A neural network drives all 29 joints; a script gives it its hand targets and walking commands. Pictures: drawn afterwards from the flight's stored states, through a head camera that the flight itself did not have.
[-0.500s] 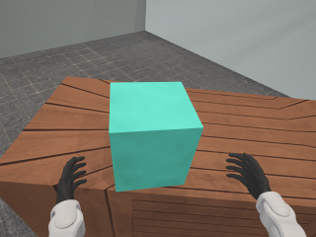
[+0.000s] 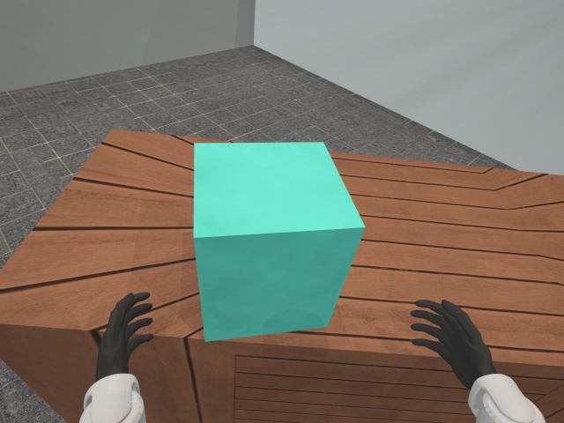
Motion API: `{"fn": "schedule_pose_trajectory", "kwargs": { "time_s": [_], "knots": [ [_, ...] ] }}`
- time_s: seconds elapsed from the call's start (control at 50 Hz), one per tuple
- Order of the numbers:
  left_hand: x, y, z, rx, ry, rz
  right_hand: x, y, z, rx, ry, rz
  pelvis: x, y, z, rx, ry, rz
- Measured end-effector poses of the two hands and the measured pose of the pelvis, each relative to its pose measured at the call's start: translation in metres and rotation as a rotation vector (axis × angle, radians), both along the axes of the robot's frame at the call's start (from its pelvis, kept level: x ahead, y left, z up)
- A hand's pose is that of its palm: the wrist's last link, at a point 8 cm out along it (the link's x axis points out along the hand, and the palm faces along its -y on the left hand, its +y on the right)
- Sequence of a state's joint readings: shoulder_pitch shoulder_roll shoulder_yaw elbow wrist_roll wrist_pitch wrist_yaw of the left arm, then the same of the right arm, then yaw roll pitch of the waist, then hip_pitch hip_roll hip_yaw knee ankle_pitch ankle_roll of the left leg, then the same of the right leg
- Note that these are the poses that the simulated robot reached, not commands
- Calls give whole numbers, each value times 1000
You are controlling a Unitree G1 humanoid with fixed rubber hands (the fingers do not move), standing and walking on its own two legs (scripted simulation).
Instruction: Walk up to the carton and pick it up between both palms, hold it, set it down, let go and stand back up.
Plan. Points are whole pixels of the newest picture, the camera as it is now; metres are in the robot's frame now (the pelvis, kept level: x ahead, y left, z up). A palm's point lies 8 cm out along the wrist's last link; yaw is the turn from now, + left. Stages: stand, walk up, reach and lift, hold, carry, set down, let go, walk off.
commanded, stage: set down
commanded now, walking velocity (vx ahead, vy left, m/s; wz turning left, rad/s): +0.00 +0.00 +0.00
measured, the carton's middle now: (264, 240) +0.41 +0.00 +0.06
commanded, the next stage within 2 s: let go in 1.68 s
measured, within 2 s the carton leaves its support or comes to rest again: neither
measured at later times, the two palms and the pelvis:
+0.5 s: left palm (113, 381) +0.21 +0.20 +0.01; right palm (456, 374) +0.19 -0.25 +0.03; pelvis +0.02 +0.00 +0.00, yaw +0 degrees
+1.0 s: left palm (103, 412) +0.19 +0.22 -0.04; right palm (440, 391) +0.19 -0.24 -0.01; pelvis +0.02 +0.00 +0.00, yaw +0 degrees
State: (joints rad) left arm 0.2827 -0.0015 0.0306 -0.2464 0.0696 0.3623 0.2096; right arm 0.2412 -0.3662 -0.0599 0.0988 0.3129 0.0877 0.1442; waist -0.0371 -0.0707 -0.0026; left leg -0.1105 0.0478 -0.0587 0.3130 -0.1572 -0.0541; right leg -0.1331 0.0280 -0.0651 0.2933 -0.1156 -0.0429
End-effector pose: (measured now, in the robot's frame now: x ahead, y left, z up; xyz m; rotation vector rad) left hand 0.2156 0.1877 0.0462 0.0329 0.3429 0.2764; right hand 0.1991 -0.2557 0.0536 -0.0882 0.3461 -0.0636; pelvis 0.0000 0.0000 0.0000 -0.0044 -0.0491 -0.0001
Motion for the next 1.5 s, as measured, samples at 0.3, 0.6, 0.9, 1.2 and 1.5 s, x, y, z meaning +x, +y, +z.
{"fn": "schedule_pose_trajectory", "kwargs": {
  "time_s": [0.3, 0.6, 0.9, 1.2, 1.5],
  "knots": [
    [1, 12, -19, 30, 58, -42, -1, 6, -19, -6, 68, 8, 16, 3, 1, -2, 19, 2],
    [-10, 17, -52, 40, 159, -81, -2, 14, -31, -24, 96, 28, 22, 3, 1, -2, 25, 2],
    [-24, 25, -77, 60, 257, -118, -13, 18, -52, -41, 161, -12, 22, 4, 1, -2, 26, 2],
    [-21, 30, -101, 62, 360, -179, -15, 23, -60, -76, 165, -39, 28, 5, 1, -3, 33, 2],
    [-26, 34, -121, 42, 445, -212, -16, 28, -61, -112, 144, -66, 29, 7, 1, -3, 21, 3]
  ]
}}
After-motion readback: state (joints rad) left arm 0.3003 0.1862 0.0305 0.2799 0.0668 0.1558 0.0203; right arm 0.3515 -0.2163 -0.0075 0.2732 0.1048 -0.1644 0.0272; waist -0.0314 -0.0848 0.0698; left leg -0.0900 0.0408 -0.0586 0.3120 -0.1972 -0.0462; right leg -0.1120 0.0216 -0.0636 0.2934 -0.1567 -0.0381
